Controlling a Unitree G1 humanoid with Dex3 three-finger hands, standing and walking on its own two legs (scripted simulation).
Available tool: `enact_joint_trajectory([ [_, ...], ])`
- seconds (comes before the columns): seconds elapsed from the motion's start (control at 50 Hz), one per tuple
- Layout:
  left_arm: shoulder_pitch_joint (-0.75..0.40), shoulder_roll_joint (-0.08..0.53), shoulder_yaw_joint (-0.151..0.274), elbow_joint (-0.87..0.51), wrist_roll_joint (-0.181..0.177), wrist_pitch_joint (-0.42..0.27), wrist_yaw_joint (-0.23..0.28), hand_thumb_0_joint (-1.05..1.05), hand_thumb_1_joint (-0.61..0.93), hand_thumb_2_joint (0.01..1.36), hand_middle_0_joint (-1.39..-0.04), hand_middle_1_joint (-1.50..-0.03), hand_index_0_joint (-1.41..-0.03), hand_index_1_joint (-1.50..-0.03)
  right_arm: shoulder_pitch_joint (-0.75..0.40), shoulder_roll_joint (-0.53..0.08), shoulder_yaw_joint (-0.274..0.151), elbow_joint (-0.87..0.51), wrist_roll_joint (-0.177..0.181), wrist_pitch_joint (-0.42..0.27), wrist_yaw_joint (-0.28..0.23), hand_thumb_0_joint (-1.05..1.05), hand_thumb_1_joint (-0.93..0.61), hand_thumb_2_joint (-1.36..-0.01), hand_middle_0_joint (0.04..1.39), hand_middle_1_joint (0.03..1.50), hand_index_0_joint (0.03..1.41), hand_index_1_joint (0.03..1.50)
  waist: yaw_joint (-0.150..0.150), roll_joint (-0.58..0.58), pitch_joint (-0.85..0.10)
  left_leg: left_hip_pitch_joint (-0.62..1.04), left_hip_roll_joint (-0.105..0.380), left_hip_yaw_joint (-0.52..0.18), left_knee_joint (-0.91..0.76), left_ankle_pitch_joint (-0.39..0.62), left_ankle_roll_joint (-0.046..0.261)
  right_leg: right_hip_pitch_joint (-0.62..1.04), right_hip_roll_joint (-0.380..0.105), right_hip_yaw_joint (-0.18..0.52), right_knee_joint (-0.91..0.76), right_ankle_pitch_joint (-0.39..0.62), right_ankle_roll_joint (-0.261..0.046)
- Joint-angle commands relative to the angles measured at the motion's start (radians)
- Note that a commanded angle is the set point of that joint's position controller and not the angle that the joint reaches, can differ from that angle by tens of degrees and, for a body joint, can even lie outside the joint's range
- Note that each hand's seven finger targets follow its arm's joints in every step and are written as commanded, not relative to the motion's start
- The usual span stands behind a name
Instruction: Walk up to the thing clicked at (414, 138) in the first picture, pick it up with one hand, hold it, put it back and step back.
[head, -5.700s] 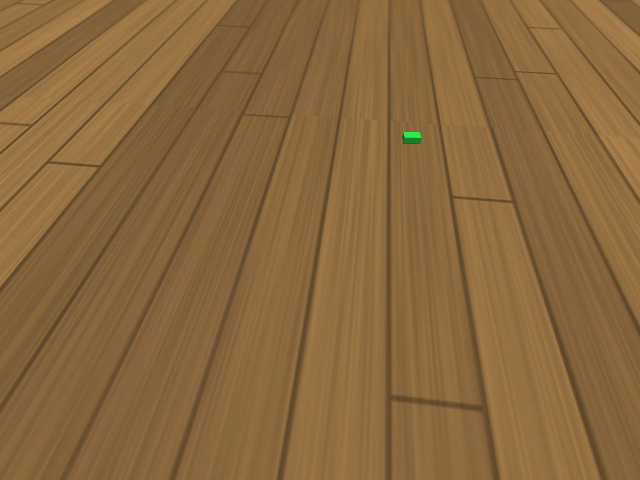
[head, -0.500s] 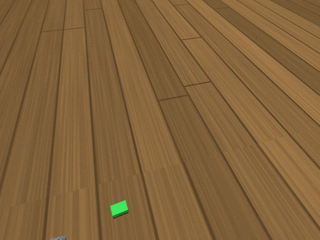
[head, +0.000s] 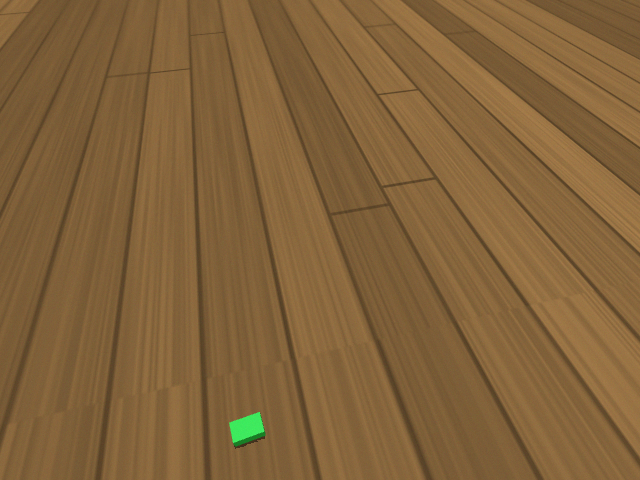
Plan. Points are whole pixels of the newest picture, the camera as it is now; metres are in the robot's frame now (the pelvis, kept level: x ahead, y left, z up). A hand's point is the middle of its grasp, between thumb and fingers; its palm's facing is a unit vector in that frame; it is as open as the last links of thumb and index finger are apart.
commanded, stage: walk up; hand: left
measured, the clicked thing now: (247, 429) +0.43 +0.24 -0.76
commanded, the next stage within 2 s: none
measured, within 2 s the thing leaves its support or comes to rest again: neither
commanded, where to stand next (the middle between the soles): +0.06 +0.00 m, yaw -1 degrees
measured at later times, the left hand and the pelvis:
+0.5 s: hand out of the picture +0.09 +0.27 -0.16, palm faces +0.01 -0.92 -0.39, open 7.4 cm; pelvis -0.03 +0.01 -0.01, yaw +1 degrees
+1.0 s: hand out of the picture +0.02 +0.30 -0.17, palm faces -0.13 -0.93 -0.34, open 7.4 cm; pelvis -0.06 +0.02 -0.01, yaw -3 degrees
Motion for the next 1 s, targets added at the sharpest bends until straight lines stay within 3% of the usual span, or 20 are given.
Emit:
enact_joint_trajectory([
  [0.0,-0.081,0.216,0.045,-0.067,0.004,-0.022,0.015,0.000,0.900,0.900,-0.200,-0.300,-0.200,-0.300,-0.032,-0.212,-0.037,-0.049,0.002,-0.019,-0.016,0.000,-0.900,-0.900,0.200,0.300,0.200,0.300,-0.023,-0.037,-0.066,-0.071,0.109,-0.087,-0.089,0.028,0.040,0.062,-0.109,0.129,-0.073,-0.027,-0.015],
  [0.26,-0.063,0.207,0.052,-0.077,0.004,-0.021,0.018,0.000,0.900,0.900,-0.200,-0.300,-0.200,-0.300,-0.028,-0.202,-0.038,-0.062,0.002,-0.022,-0.018,0.000,-0.900,-0.900,0.200,0.300,0.200,0.300,-0.016,-0.021,-0.095,-0.071,0.115,-0.090,-0.094,0.106,0.037,0.117,-0.105,0.108,-0.044,0.063,-0.011],
  [0.28,-0.080,0.274,0.080,-0.107,-0.007,-0.006,0.027,0.000,0.900,0.900,-0.200,-0.300,-0.200,-0.300,-0.033,-0.266,-0.060,-0.070,0.007,-0.001,-0.020,0.000,-0.900,-0.900,0.200,0.300,0.200,0.300,-0.018,-0.027,0.011,-0.134,0.106,-0.091,-0.004,0.310,0.035,0.044,-0.116,0.106,0.042,0.296,-0.021],
  [0.34,-0.030,0.273,0.089,-0.144,-0.010,0.006,0.035,0.000,0.900,0.900,-0.200,-0.300,-0.200,-0.300,-0.013,-0.242,-0.073,-0.111,0.022,0.017,-0.024,0.000,-0.900,-0.900,0.200,0.300,0.200,0.300,-0.015,-0.042,-0.129,-0.079,0.086,-0.061,0.121,0.379,0.041,0.077,-0.144,0.094,0.098,0.435,-0.062],
  [0.4,-0.059,0.301,0.104,-0.203,-0.001,0.021,0.038,0.000,0.900,0.900,-0.200,-0.300,-0.200,-0.300,0.022,-0.220,-0.083,-0.149,0.017,0.038,-0.025,0.000,-0.900,-0.900,0.200,0.300,0.200,0.300,-0.015,-0.135,-0.199,-0.108,0.001,-0.020,0.339,0.156,0.034,0.048,-0.255,0.196,0.067,0.419,-0.162],
  [0.42,-0.091,0.313,0.104,-0.225,0.009,0.027,0.042,0.000,0.900,0.900,-0.200,-0.300,-0.200,-0.300,0.038,-0.210,-0.087,-0.160,0.014,0.052,-0.022,0.000,-0.900,-0.900,0.200,0.300,0.200,0.300,-0.019,-0.208,-0.176,-0.151,-0.047,-0.010,0.479,-0.165,0.034,0.001,-0.322,0.262,0.028,0.373,-0.220],
  [0.44,-0.107,0.318,0.106,-0.252,0.024,0.030,0.044,0.000,0.900,0.900,-0.200,-0.300,-0.200,-0.300,0.065,-0.207,-0.090,-0.172,0.005,0.067,-0.017,0.000,-0.900,-0.900,0.200,0.300,0.200,0.300,-0.022,-0.229,-0.149,-0.169,-0.044,-0.045,0.614,-0.340,0.040,-0.082,-0.365,0.297,-0.001,0.276,-0.259],
  [0.46,-0.128,0.319,0.109,-0.272,0.034,0.033,0.046,0.000,0.900,0.900,-0.200,-0.300,-0.200,-0.300,0.087,-0.202,-0.095,-0.182,0.003,0.077,-0.012,0.000,-0.900,-0.900,0.200,0.300,0.200,0.300,-0.033,-0.221,-0.127,-0.178,-0.029,-0.085,0.688,-0.356,0.044,-0.142,-0.367,0.277,0.003,0.215,-0.270],
  [0.52,-0.183,0.302,0.106,-0.321,0.054,0.040,0.050,0.000,0.900,0.900,-0.200,-0.300,-0.200,-0.300,0.168,-0.219,-0.111,-0.199,0.004,0.073,-0.003,0.000,-0.900,-0.900,0.200,0.300,0.200,0.300,-0.071,-0.236,-0.147,-0.186,0.009,-0.083,0.575,-0.297,0.040,-0.147,-0.290,0.198,0.068,0.073,-0.208],
  [0.56,-0.186,0.292,0.099,-0.323,0.048,0.055,0.041,0.000,0.900,0.900,-0.200,-0.300,-0.200,-0.300,0.240,-0.217,-0.118,-0.157,-0.013,0.048,-0.002,0.000,-0.900,-0.900,0.200,0.300,0.200,0.300,-0.085,-0.183,-0.170,-0.122,0.005,-0.018,0.245,-0.159,0.036,-0.143,-0.219,0.157,0.153,-0.207,-0.150],
  [0.58,-0.152,0.257,0.089,-0.322,0.040,0.071,0.034,0.000,0.900,0.900,-0.200,-0.300,-0.200,-0.300,0.242,-0.232,-0.128,-0.141,-0.027,0.034,-0.004,0.000,-0.900,-0.900,0.200,0.300,0.200,0.300,-0.078,-0.067,-0.123,-0.065,-0.009,-0.058,0.119,-0.162,0.033,-0.252,-0.141,0.132,0.280,-0.399,-0.120],
  [0.6,-0.090,0.191,0.074,-0.326,0.025,0.081,0.027,0.000,0.900,0.900,-0.200,-0.300,-0.200,-0.300,0.194,-0.304,-0.141,-0.177,-0.055,0.019,-0.011,0.000,-0.900,-0.900,0.200,0.300,0.200,0.300,-0.061,0.174,-0.058,-0.088,0.158,-0.385,-0.104,-0.368,0.082,-0.400,0.018,0.076,0.502,-0.494,-0.064],
  [0.62,-0.069,0.206,0.085,-0.325,0.035,0.082,0.028,0.000,0.900,0.900,-0.200,-0.300,-0.200,-0.300,0.093,-0.408,-0.154,-0.238,-0.061,0.005,-0.022,0.000,-0.900,-0.900,0.200,0.300,0.200,0.300,-0.031,0.160,-0.018,-0.236,0.336,-0.569,-0.132,-0.311,0.159,-0.402,0.073,0.179,0.608,-0.478,-0.026],
  [0.64,-0.145,0.269,0.107,-0.314,0.033,0.079,0.035,0.000,0.900,0.900,-0.200,-0.300,-0.200,-0.300,0.040,-0.429,-0.149,-0.247,-0.039,-0.004,-0.026,0.000,-0.900,-0.900,0.200,0.300,0.200,0.300,-0.063,0.144,0.018,-0.402,0.389,-0.621,-0.157,-0.260,0.234,-0.296,0.054,0.271,0.690,-0.477,-0.017],
  [0.68,-0.045,0.279,0.110,-0.282,0.022,0.076,0.027,0.000,0.900,0.900,-0.200,-0.300,-0.200,-0.300,-0.028,-0.358,-0.131,-0.257,-0.042,-0.031,-0.044,0.000,-0.900,-0.900,0.200,0.300,0.200,0.300,0.008,0.056,0.018,-0.248,0.276,-0.390,-0.037,0.015,0.173,-0.340,0.092,0.310,0.781,-0.324,-0.019],
  [0.72,-0.007,0.283,0.116,-0.282,0.026,0.069,0.018,0.000,0.900,0.900,-0.200,-0.300,-0.200,-0.300,0.072,-0.324,-0.134,-0.253,-0.035,-0.049,-0.052,0.000,-0.900,-0.900,0.200,0.300,0.200,0.300,-0.014,0.091,-0.048,-0.021,0.230,-0.294,0.041,0.165,0.127,-0.385,0.069,0.254,0.725,-0.278,-0.010],
  [0.8,-0.104,0.277,0.114,-0.343,0.047,0.048,-0.018,0.000,0.900,0.900,-0.200,-0.300,-0.200,-0.300,0.265,-0.332,-0.158,-0.236,-0.035,-0.071,-0.052,0.000,-0.900,-0.900,0.200,0.300,0.200,0.300,-0.120,0.096,-0.034,0.197,0.271,-0.343,-0.013,0.038,0.172,-0.473,0.049,0.209,0.588,-0.311,0.003],
  [0.84,-0.102,0.283,0.111,-0.359,0.043,0.039,-0.029,0.000,0.900,0.900,-0.200,-0.300,-0.200,-0.300,0.307,-0.357,-0.168,-0.250,-0.029,-0.076,-0.048,0.000,-0.900,-0.900,0.200,0.300,0.200,0.300,-0.136,0.122,-0.011,0.253,0.309,-0.375,-0.045,-0.040,0.212,-0.517,0.036,0.203,0.554,-0.339,-0.003],
  [0.92,-0.036,0.280,0.110,-0.335,0.031,0.011,-0.042,0.000,0.900,0.900,-0.200,-0.300,-0.200,-0.300,0.277,-0.345,-0.157,-0.304,-0.026,-0.080,-0.025,0.000,-0.900,-0.900,0.200,0.300,0.200,0.300,-0.109,0.139,0.048,0.094,0.305,-0.294,-0.104,-0.199,0.240,-0.391,0.007,0.132,0.463,-0.334,-0.008],
  [0.98,0.018,0.257,0.107,-0.324,0.025,-0.009,-0.049,0.000,0.900,0.900,-0.200,-0.300,-0.200,-0.300,0.227,-0.326,-0.139,-0.336,-0.033,-0.067,-0.010,0.000,-0.900,-0.900,0.200,0.300,0.200,0.300,-0.077,0.177,0.060,-0.066,0.235,-0.154,-0.047,-0.101,0.215,-0.175,0.017,0.037,0.311,-0.333,-0.015],
])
